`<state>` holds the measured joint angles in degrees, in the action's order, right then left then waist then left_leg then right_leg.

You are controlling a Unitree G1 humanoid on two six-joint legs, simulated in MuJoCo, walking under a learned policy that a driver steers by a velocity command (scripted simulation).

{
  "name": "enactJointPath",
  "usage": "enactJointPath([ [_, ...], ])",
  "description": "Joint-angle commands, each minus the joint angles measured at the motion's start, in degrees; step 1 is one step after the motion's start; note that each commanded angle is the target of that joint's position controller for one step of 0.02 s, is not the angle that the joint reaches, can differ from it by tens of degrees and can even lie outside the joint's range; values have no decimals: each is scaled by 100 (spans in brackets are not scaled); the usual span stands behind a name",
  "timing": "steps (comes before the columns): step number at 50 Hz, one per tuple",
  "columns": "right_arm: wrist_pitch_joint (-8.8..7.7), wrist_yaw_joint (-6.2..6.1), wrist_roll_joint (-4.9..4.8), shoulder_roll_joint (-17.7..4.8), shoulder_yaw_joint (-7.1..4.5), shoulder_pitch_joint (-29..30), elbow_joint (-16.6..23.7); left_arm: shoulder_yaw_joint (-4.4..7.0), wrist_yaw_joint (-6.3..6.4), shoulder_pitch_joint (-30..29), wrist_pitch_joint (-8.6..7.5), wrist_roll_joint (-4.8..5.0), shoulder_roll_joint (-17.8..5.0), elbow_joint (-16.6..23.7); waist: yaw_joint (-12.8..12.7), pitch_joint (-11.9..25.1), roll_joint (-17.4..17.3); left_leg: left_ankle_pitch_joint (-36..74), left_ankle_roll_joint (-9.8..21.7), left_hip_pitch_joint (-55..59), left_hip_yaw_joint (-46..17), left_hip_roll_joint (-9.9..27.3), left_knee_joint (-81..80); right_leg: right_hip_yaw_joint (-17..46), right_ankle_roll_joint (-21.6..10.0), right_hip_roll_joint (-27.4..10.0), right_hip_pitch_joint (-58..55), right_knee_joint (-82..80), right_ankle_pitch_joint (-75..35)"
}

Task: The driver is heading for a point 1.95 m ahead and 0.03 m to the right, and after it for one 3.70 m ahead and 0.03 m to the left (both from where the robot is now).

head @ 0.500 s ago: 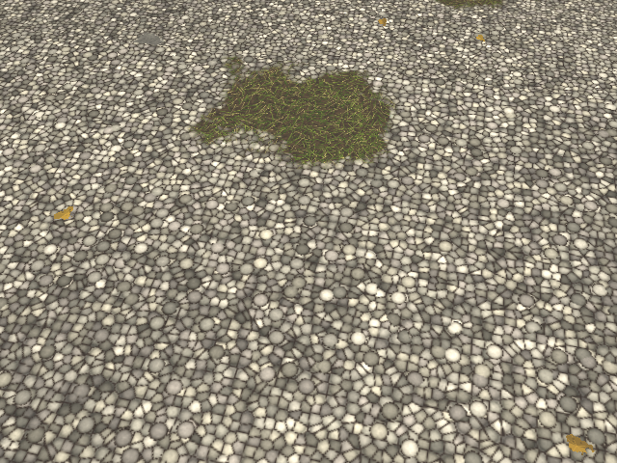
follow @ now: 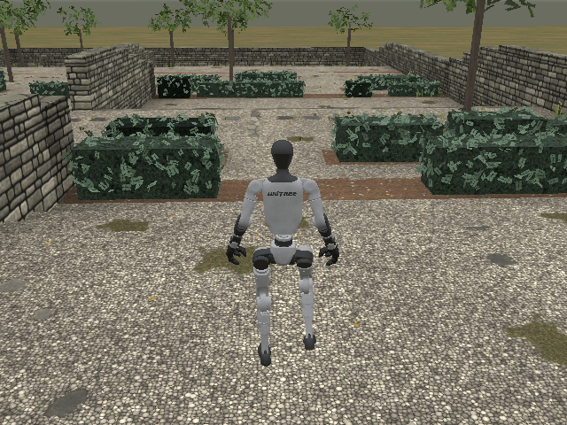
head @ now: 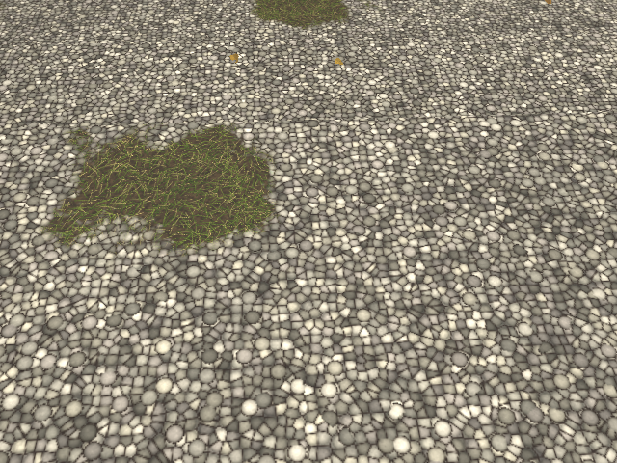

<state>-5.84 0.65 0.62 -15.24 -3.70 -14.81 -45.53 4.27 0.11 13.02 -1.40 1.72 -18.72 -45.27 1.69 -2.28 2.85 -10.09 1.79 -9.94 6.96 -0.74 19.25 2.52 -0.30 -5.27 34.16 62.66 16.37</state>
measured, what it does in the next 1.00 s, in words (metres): walks ahead: right foot, then left foot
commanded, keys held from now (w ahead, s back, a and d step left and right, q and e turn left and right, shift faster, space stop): w+e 0.26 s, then w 0.08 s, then w+q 0.20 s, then q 0.42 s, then w+q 0.04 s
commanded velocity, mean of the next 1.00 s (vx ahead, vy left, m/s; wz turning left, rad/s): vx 0.37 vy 0.00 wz -0.01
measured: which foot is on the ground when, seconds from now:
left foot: down 0.00-0.30, up 0.32-0.76, down 0.78-1.00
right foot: up 0.00-0.26, down 0.28-0.78, up 0.80-1.00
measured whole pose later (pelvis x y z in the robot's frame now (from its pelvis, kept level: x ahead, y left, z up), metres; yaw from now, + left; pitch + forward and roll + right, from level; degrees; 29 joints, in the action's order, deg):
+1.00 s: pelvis +0.49 -0.09 -0.01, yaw +3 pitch +3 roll -1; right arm -0.7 0.5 0.1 -17.4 -3.9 -10.0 -38.5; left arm 2.7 1.8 6.5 -0.4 -0.5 -17.2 -41.5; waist 1.1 -3.9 0.6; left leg -4.3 5.2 -24.3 -2.9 -5.9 26.0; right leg 4.8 3.0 -0.7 31.4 61.5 25.1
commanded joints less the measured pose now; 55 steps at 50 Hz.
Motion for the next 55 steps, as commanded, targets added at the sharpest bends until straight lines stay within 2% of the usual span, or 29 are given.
enactJointPath([
  [1,-133,-48,0,-790,-211,360,302,-5,-56,55,31,-48,-52,424,-174,21,-633,981,982,266,-943,1700,-1256,325,69,-340,490,-541,-737],
  [5,-53,-105,-38,-1002,-273,229,192,-69,-224,-643,-42,-52,12,637,63,-131,-509,1189,790,407,-107,1534,-1263,-76,9,-194,202,-1844,-1753],
  [10,127,-110,-200,-1258,-372,-131,-14,-41,-342,-1277,-14,-59,-141,1011,182,-304,-538,1768,595,1284,239,1787,-824,-433,-292,7,246,-2538,-1152],
  [12,214,-132,-255,-1431,-419,-67,-3,67,-346,-961,16,-71,-334,1033,-102,25,-718,3661,465,1473,433,1771,31,-776,-527,385,-426,-2584,-543],
  [13,272,-142,-284,-1450,-418,23,20,194,-326,-280,30,-52,-519,879,-523,401,-702,4388,343,1327,608,1631,1001,-955,-694,674,-1331,-2801,-567],
  [14,279,-162,-240,-1267,-334,-87,24,402,-245,730,62,-39,-878,576,-979,943,-527,4057,139,563,717,1390,2336,-824,-911,876,-2938,-3028,-824],
  [15,227,-148,11,-688,-134,-362,199,549,-114,1259,103,-7,-1473,460,-890,1378,709,517,-196,-1473,745,885,4400,1351,-1473,-443,-4721,-3215,-714],
  [16,35,-96,-28,-430,12,-523,387,479,-151,997,1,-20,-1626,698,-539,2325,1179,-2489,-372,-2900,-525,-71,5802,4411,-2404,-1513,-5629,-4332,459],
  [17,-98,-27,-291,-1005,-124,76,407,314,-210,955,-90,-53,-1065,661,-870,1964,316,-2108,-278,-3464,-1123,251,6006,3960,-2076,-1477,-5382,-4711,536],
  [18,-158,-6,-395,-1000,-113,288,461,251,-216,773,-155,-86,-860,606,-763,1246,283,-1680,-133,-3617,-997,514,5768,3025,-1836,-1331,-4678,-4653,187],
  [19,-162,-58,-295,-934,-103,325,369,180,-210,363,-189,-97,-653,617,-528,825,-105,-1225,-96,-3346,-974,815,5330,2293,-1592,-1087,-3841,-4633,-411],
  [20,-106,-79,-200,-960,-139,253,280,98,-198,47,-223,-155,-403,650,-334,620,12,-917,-97,-2967,-1020,994,4966,1753,-1464,-884,-3240,-4718,-1062],
  [21,-16,-54,-197,-929,-142,49,184,63,-186,-84,-254,-218,-320,669,-188,579,156,-678,-107,-2604,-1066,1085,4865,1437,-1414,-781,-2862,-4883,-1366],
  [25,223,-67,-181,-659,-88,118,119,104,-130,19,-430,-247,-452,420,-133,283,-64,117,-288,-2744,-1088,1063,4196,486,-1370,-682,-2560,-5360,-2272],
  [30,133,27,-134,-432,-6,722,284,60,10,-25,-418,-292,-447,254,-336,-49,-17,1778,-300,-2434,-856,629,2219,-745,-895,-316,-2531,-5397,-3290],
  [32,105,118,-111,-315,46,1031,425,61,73,160,-368,-271,-497,126,-493,-50,-41,2146,-261,-2267,-657,502,1756,-892,-813,-424,-2754,-5273,-3668],
  [35,112,276,-109,-455,4,1074,603,108,153,181,-186,-197,-622,39,-466,23,71,1574,-115,-2451,-540,349,1411,-935,-779,-679,-3508,-4709,-4253],
  [38,137,363,-57,-797,-159,283,565,166,285,-52,12,-130,-750,135,-9,486,228,647,170,-1724,-276,-57,1309,-949,-601,-746,-3805,-3320,-5627],
  [39,125,312,-55,-1022,-280,-368,425,144,311,-162,56,-120,-698,197,342,807,48,1145,343,-872,-292,-230,821,-1087,-395,-489,-3554,-2244,-5322],
  [40,138,189,-13,-1465,-386,-758,456,67,298,51,18,-236,-544,316,443,1371,-737,3413,722,557,-1455,569,822,-1147,-53,-24,-2486,-572,-3325],
  [41,154,132,40,-1885,-413,-447,644,-135,154,974,-57,-424,140,415,-321,2169,-1898,5264,2103,2587,-3930,2119,1192,-596,382,1144,-204,1574,2373],
  [42,211,131,17,-1487,-341,-506,797,-70,44,691,-133,-280,-408,309,184,2964,-1059,4102,2257,2667,-4361,2124,708,476,315,1029,41,2104,2259],
  [43,255,109,-27,-1261,-288,-87,935,-12,19,116,-136,-80,-589,492,208,2236,-771,3173,1992,2034,-3710,1868,471,499,211,762,355,1951,1782],
  [44,325,71,-133,-1032,-228,220,954,-10,72,-139,-97,-116,-563,531,67,1517,-229,2308,1674,1182,-3271,1588,229,374,209,545,427,1510,1382],
  [45,388,23,-160,-917,-185,419,1010,13,135,-252,-20,-183,-581,546,-50,1060,-218,1800,1544,382,-3061,1447,32,344,242,405,292,1104,1122],
  [47,455,-11,-44,-926,-192,610,1100,33,176,-76,107,-209,-509,561,-311,763,-614,1376,1396,-590,-2770,1074,-230,279,284,389,-328,360,900],
  [49,477,-67,-26,-1038,-248,591,1142,-14,218,80,104,-236,-321,515,-349,918,-754,1430,1378,-792,-2555,897,-221,170,396,450,-562,-375,765],
  [52,533,-185,-136,-1141,-295,607,1225,-36,198,-178,69,-233,-285,594,-216,1090,-934,-901,1289,-884,-2763,731,-420,182,488,448,-657,-1198,199],
  [55,564,-221,-127,-1194,-304,562,1277,-16,143,-446,-47,-181,-343,701,-82,966,-1143,-1748,1161,-915,-3079,724,-453,177,469,527,-739,-1860,31],
])
Keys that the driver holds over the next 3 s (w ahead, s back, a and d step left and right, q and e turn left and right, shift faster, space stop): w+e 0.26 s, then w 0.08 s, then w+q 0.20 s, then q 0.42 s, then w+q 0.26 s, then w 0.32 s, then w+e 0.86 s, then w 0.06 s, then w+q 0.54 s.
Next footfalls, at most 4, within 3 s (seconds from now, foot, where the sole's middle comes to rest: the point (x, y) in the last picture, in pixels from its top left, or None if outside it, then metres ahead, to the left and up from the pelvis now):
0.28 right None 0.30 -0.17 -0.78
0.78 left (319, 397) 0.62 -0.03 -0.78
1.24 right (416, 382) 0.65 -0.25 -0.78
1.66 left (271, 319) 0.83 0.08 -0.78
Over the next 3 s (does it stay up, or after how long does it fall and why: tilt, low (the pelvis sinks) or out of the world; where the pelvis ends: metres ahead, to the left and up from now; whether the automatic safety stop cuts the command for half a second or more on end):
stays up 1.44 -0.05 0.00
